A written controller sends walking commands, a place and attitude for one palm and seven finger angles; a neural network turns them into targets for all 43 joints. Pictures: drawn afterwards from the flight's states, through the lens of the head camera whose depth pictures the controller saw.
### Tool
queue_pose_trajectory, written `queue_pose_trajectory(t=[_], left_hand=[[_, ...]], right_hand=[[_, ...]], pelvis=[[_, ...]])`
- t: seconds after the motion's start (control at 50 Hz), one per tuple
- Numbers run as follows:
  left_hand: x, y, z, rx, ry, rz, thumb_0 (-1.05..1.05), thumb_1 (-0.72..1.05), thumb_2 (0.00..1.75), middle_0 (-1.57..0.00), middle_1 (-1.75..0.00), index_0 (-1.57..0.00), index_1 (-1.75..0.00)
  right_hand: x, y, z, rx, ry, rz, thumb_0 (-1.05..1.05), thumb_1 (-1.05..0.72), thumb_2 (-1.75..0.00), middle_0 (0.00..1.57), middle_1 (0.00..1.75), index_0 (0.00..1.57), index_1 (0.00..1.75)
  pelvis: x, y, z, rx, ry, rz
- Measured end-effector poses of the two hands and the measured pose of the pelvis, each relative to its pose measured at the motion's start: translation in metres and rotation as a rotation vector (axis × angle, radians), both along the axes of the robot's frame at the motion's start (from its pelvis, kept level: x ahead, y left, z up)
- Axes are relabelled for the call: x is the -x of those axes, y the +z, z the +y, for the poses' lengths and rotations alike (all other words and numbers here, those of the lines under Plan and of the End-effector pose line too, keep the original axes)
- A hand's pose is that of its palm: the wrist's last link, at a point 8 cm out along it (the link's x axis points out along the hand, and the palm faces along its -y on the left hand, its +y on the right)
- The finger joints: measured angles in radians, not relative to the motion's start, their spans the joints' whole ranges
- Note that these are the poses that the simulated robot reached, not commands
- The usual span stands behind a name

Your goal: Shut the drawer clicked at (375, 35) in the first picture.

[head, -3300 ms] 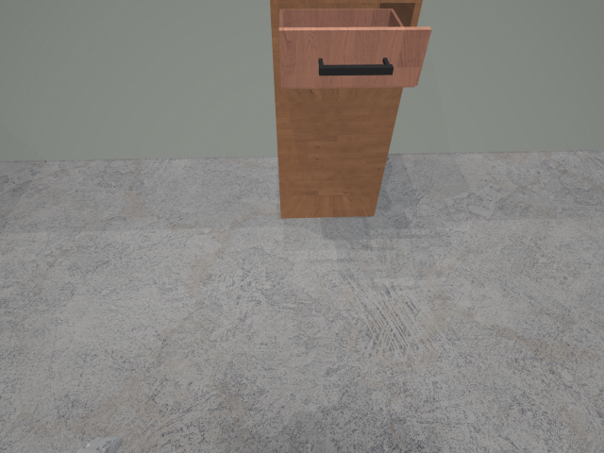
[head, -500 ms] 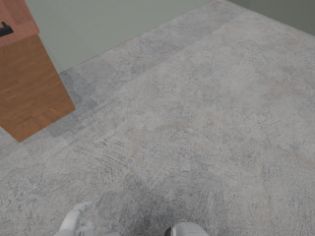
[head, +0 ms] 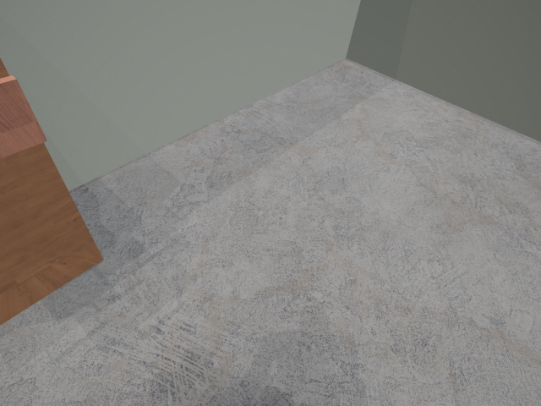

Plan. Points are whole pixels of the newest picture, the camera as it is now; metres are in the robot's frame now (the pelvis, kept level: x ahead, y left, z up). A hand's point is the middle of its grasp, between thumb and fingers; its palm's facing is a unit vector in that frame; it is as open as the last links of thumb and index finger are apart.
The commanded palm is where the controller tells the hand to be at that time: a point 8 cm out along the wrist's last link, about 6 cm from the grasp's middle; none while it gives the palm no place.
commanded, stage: walk to a spot facing it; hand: left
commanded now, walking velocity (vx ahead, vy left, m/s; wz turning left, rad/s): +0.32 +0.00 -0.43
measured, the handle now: out of the picture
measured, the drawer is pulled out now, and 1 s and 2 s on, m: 0.19 0.19 0.19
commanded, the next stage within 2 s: turn to face it in 0.16 s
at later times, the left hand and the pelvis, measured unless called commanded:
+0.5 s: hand (233, 318) +0.32 +0.08 -0.17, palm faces -0.10 -0.98 -0.19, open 7.3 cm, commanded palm none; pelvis +0.18 -0.07 -0.02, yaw -3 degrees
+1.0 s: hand (165, 355) +0.24 +0.20 -0.18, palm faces +0.26 -0.93 -0.24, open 7.4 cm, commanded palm none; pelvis +0.22 -0.03 -0.01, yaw +13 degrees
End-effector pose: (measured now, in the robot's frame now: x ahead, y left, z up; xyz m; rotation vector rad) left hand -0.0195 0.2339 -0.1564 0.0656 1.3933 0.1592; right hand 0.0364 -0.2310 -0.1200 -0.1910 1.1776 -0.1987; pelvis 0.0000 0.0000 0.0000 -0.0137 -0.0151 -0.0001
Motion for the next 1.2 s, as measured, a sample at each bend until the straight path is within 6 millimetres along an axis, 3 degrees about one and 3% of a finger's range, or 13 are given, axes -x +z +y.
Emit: queue_pose_trajectory(t=[0.18,0.3,0.38,0.46,0.52,0.62,0.7,0.8,0.86,1.0,1.1,1.2], left_hand=[[-0.115,0.006,-0.015,0.005,-0.104,-0.012,0.01,0.93,0.90,-0.20,-0.30,-0.20,-0.30],[-0.229,0.004,-0.043,-0.029,-0.242,-0.080,0.01,0.93,0.90,-0.20,-0.30,-0.20,-0.30],[-0.299,-0.003,-0.071,-0.063,-0.267,-0.219,0.01,0.92,0.90,-0.20,-0.30,-0.20,-0.30],[-0.328,0.008,-0.092,-0.054,-0.236,-0.283,0.00,0.92,0.90,-0.20,-0.30,-0.20,-0.30],[-0.335,0.016,-0.102,-0.041,-0.198,-0.298,0.00,0.92,0.90,-0.20,-0.30,-0.20,-0.30],[-0.346,0.023,-0.097,-0.033,-0.126,-0.339,-0.02,0.94,0.90,-0.20,-0.30,-0.20,-0.30],[-0.338,0.014,-0.080,-0.024,-0.057,-0.333,-0.02,0.93,0.90,-0.20,-0.30,-0.20,-0.30],[-0.309,-0.013,-0.043,-0.024,0.047,-0.268,-0.01,0.92,0.90,-0.21,-0.30,-0.20,-0.30],[-0.284,-0.018,-0.020,-0.054,0.083,-0.190,0.00,0.91,0.90,-0.20,-0.30,-0.20,-0.30],[-0.239,0.008,0.008,-0.127,0.172,-0.111,0.01,0.91,0.90,-0.20,-0.30,-0.20,-0.30],[-0.219,0.021,0.007,-0.170,0.230,-0.094,0.01,0.91,0.90,-0.20,-0.30,-0.20,-0.30],[-0.216,0.028,-0.013,-0.193,0.273,-0.128,0.01,0.91,0.90,-0.20,-0.30,-0.20,-0.30]], right_hand=[[0.043,-0.006,0.013,-0.062,-0.169,0.264,0.00,-0.92,-0.90,0.20,0.30,0.20,0.30],[0.054,-0.019,0.017,-0.140,-0.294,0.415,0.00,-0.91,-0.90,0.20,0.30,0.20,0.30],[0.040,-0.037,0.005,-0.192,-0.319,0.499,0.01,-0.90,-0.90,0.20,0.30,0.20,0.30],[-0.017,-0.043,-0.020,-0.174,-0.271,0.438,0.01,-0.90,-0.90,0.20,0.30,0.19,0.30],[-0.075,-0.041,-0.039,-0.145,-0.214,0.327,0.01,-0.91,-0.90,0.20,0.30,0.19,0.30],[-0.164,-0.031,-0.058,-0.095,-0.102,0.161,0.00,-0.91,-0.90,0.20,0.30,0.19,0.30],[-0.217,-0.020,-0.067,-0.032,-0.014,0.084,0.01,-0.92,-0.90,0.20,0.30,0.19,0.30],[-0.272,-0.014,-0.061,0.044,0.097,0.004,0.01,-0.92,-0.90,0.20,0.30,0.19,0.30],[-0.288,-0.009,-0.052,0.062,0.146,-0.020,0.01,-0.91,-0.90,0.20,0.30,0.19,0.30],[-0.300,-0.002,-0.035,0.036,0.226,0.021,0.00,-0.90,-0.90,0.20,0.30,0.20,0.30],[-0.309,-0.006,-0.031,-0.002,0.275,0.038,0.01,-0.90,-0.90,0.21,0.30,0.20,0.30],[-0.319,-0.016,-0.042,-0.027,0.322,0.051,0.01,-0.90,-0.90,0.21,0.30,0.20,0.30]], pelvis=[[-0.068,0.004,-0.008,-0.006,-0.080,0.007],[-0.121,-0.010,-0.034,-0.012,-0.134,0.007],[-0.156,-0.028,-0.060,-0.025,-0.117,-0.001],[-0.175,-0.021,-0.069,-0.012,-0.078,-0.014],[-0.186,-0.013,-0.072,-0.008,-0.046,-0.009],[-0.199,-0.008,-0.069,0.002,0.017,-0.005],[-0.208,-0.010,-0.060,0.014,0.067,-0.009],[-0.217,-0.026,-0.041,0.030,0.131,-0.007],[-0.217,-0.025,-0.035,0.024,0.154,0.000],[-0.219,-0.008,-0.032,0.017,0.221,0.021],[-0.220,-0.003,-0.040,0.018,0.278,0.027],[-0.217,-0.005,-0.059,0.012,0.344,0.027]])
